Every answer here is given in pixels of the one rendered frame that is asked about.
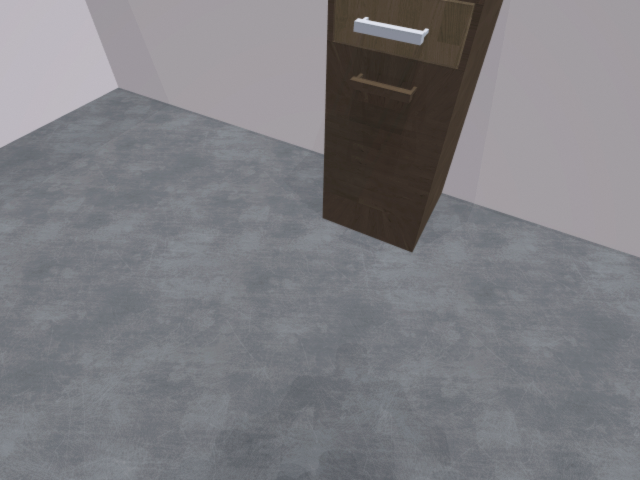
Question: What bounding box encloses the handle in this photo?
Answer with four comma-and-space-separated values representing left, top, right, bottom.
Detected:
349, 76, 413, 103
353, 17, 429, 45

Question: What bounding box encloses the drawer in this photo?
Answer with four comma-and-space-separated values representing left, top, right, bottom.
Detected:
334, 0, 476, 67

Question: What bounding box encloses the cabinet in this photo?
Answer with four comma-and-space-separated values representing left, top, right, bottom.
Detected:
323, 0, 503, 252

